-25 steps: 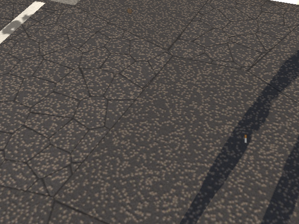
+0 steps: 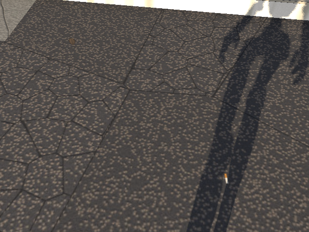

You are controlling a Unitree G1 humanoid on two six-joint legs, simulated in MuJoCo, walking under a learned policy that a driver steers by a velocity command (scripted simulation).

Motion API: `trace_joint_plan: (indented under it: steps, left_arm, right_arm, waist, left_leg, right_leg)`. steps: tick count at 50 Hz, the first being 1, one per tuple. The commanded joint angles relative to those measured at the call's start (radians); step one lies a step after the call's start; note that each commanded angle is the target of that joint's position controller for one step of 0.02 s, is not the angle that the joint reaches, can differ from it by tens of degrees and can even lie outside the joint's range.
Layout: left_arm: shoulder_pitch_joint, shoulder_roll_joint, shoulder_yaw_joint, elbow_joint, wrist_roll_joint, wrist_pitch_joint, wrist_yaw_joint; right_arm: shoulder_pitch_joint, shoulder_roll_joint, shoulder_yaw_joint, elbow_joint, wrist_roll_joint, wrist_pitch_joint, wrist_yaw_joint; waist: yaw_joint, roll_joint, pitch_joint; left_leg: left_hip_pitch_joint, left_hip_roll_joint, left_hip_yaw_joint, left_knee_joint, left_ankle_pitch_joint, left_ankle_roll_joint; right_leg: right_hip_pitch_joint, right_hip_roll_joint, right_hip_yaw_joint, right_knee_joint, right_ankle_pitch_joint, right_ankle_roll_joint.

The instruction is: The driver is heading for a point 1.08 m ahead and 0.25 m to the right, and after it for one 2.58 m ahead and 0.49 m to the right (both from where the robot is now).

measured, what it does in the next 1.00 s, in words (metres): walks ahead, turning right: right foot, then left foot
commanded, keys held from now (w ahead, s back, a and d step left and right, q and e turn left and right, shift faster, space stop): w+e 0.52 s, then w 0.48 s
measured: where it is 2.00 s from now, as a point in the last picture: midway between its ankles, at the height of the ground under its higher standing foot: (213, 130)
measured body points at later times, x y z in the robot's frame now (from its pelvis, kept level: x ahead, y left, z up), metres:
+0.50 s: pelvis +0.27 -0.04 +0.00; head +0.30 -0.06 +0.45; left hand +0.34 +0.23 -0.12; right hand +0.39 -0.33 -0.11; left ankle +0.47 +0.09 -0.68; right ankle +0.19 -0.08 -0.74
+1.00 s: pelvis +0.54 -0.08 +0.01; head +0.57 -0.08 +0.46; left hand +0.78 +0.08 -0.11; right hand +0.41 -0.31 -0.12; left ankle +0.53 +0.02 -0.74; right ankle +0.59 -0.26 -0.69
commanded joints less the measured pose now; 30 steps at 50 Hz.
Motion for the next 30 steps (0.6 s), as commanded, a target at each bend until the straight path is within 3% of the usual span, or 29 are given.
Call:
trace_joint_plan:
  steps: [1, 4, 5, 6, 7, 8, 9, 10, 11, 12, 14, 17, 21, 26, 28, 30]
  left_arm:
    - [-0.142, 0.034, -0.004, -0.107, 0.003, -0.018, -0.005]
    - [-0.065, 0.056, 0.007, -0.097, 0.006, -0.018, 0.002]
    - [0.015, 0.073, 0.018, -0.076, 0.008, -0.020, 0.006]
    - [0.140, 0.099, 0.033, -0.039, 0.013, -0.026, 0.010]
    - [0.299, 0.165, 0.062, 0.002, 0.028, -0.030, 0.021]
    - [0.313, 0.285, 0.097, -0.009, 0.023, -0.021, 0.036]
    - [0.312, 0.271, 0.095, -0.007, -0.018, -0.008, 0.034]
    - [0.241, 0.247, 0.089, -0.008, -0.023, -0.005, 0.040]
    - [0.195, 0.187, 0.076, -0.012, -0.022, -0.007, 0.042]
    - [0.155, 0.156, 0.067, -0.016, -0.023, -0.011, 0.045]
    - [0.130, 0.131, 0.055, -0.020, -0.029, -0.026, 0.048]
    - [0.171, 0.174, 0.065, -0.013, -0.030, -0.045, 0.044]
    - [0.245, 0.180, 0.069, -0.008, -0.029, -0.040, 0.042]
    - [0.325, 0.192, 0.072, -0.007, -0.018, -0.033, 0.050]
    - [0.325, 0.195, 0.071, -0.010, -0.012, -0.034, 0.057]
    - [0.289, 0.203, 0.070, -0.018, -0.010, -0.040, 0.063]
  right_arm:
    - [0.053, -0.133, -0.023, -0.013, -0.003, -0.005, -0.015]
    - [0.031, -0.168, -0.030, -0.010, -0.008, 0.007, -0.026]
    - [0.021, -0.182, -0.034, -0.012, -0.012, 0.016, -0.028]
    - [0.014, -0.193, -0.037, -0.019, -0.010, 0.024, -0.027]
    - [-0.012, -0.189, -0.035, -0.046, -0.004, 0.024, -0.024]
    - [0.038, -0.084, -0.016, -0.110, 0.012, 0.014, 0.002]
    - [-0.080, -0.159, -0.033, -0.138, -0.001, 0.002, 0.006]
    - [-0.146, -0.145, -0.027, -0.171, 0.005, -0.012, 0.011]
    - [-0.146, -0.143, -0.025, -0.170, 0.007, -0.021, 0.011]
    - [-0.142, -0.139, -0.027, -0.164, -0.002, -0.012, 0.009]
    - [-0.110, -0.121, -0.024, -0.165, -0.029, 0.029, 0.012]
    - [-0.159, -0.103, -0.021, -0.196, -0.033, 0.059, 0.021]
    - [-0.332, -0.106, -0.017, -0.261, -0.026, 0.062, 0.025]
    - [-0.474, -0.115, -0.007, -0.319, -0.014, 0.049, 0.032]
    - [-0.478, -0.123, -0.005, -0.330, -0.012, 0.041, 0.034]
    - [-0.396, -0.145, -0.013, -0.311, -0.012, 0.032, 0.031]
  waist:
    - [-0.016, 0.094, 0.083]
    - [0.032, 0.135, 0.017]
    - [0.067, 0.142, -0.032]
    - [0.120, 0.134, -0.102]
    - [0.198, 0.073, -0.188]
    - [0.139, -0.178, -0.286]
    - [0.165, -0.054, -0.313]
    - [0.134, -0.014, -0.158]
    - [0.096, 0.057, -0.078]
    - [0.055, 0.083, -0.020]
    - [0.008, 0.058, -0.024]
    - [0.008, 0.031, -0.015]
    - [0.070, -0.005, 0.014]
    - [0.130, -0.021, 0.006]
    - [0.125, -0.033, 0.003]
    - [0.079, -0.045, -0.007]
  left_leg:
    - [-0.001, 0.306, -0.036, 0.008, 0.603, 0.059]
    - [0.070, 0.322, 0.012, 0.203, 1.030, 0.043]
    - [0.071, 0.325, 0.026, 0.339, 1.117, 0.042]
    - [0.015, 0.319, 0.039, 0.528, 1.060, 0.033]
    - [-0.185, 0.294, 0.048, 0.803, 0.803, 0.008]
    - [-0.640, 0.092, 0.037, 1.212, -0.075, -0.050]
    - [-0.782, 0.043, -0.189, 1.321, -0.229, -0.046]
    - [-0.852, 0.114, -0.224, 1.270, -0.130, -0.038]
    - [-0.809, 0.150, -0.215, 1.173, -0.068, -0.040]
    - [-0.752, 0.172, -0.214, 1.099, -0.057, -0.051]
    - [-0.648, 0.185, -0.212, 1.007, -0.059, -0.083]
    - [-0.659, 0.184, -0.178, 0.889, -0.001, -0.118]
    - [-0.726, 0.173, -0.169, 0.682, 0.167, -0.137]
    - [-0.738, 0.127, -0.175, 0.514, 0.232, -0.123]
    - [-0.692, 0.115, -0.177, 0.446, 0.218, -0.101]
    - [-0.537, 0.095, -0.175, 0.376, 0.172, -0.065]
  right_leg:
    - [-0.009, 0.025, -0.069, -0.088, -0.027, -0.034]
    - [0.123, 0.105, -0.129, -0.118, -0.174, -0.097]
    - [0.211, 0.141, -0.140, -0.132, -0.221, -0.123]
    - [0.371, 0.165, -0.125, -0.192, -0.214, -0.155]
    - [0.624, 0.068, 0.030, -0.247, -0.239, -0.214]
    - [0.954, -0.246, 0.556, -0.284, -0.199, -0.386]
    - [0.967, -0.275, 0.757, -0.404, -0.171, -0.408]
    - [0.847, -0.254, 0.592, -0.429, -0.133, -0.371]
    - [0.715, -0.217, 0.503, -0.456, -0.053, -0.326]
    - [0.604, -0.167, 0.424, -0.474, 0.033, -0.289]
    - [0.495, -0.101, 0.330, -0.497, 0.121, -0.263]
    - [0.445, -0.056, 0.287, -0.519, 0.153, -0.256]
    - [0.484, -0.024, 0.297, -0.524, 0.110, -0.209]
    - [0.609, -0.039, 0.344, -0.454, 0.195, -0.188]
    - [0.643, -0.060, 0.356, -0.424, 0.234, -0.171]
    - [0.617, -0.076, 0.361, -0.383, 0.295, -0.135]
Velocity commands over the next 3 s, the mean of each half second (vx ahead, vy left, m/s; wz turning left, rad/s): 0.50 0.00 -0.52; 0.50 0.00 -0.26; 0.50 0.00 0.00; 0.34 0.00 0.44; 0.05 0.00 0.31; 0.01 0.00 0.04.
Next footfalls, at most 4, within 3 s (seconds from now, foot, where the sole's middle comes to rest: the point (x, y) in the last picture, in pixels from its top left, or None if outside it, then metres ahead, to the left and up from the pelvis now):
0.14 right None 0.23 -0.09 -0.78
0.66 left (152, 214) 0.56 0.01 -0.78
1.16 right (213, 181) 0.71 -0.28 -0.78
1.72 left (193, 124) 1.05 -0.23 -0.78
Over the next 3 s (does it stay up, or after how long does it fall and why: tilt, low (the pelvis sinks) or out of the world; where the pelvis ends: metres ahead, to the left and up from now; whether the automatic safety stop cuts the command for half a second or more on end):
stays up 1.03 -0.31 0.01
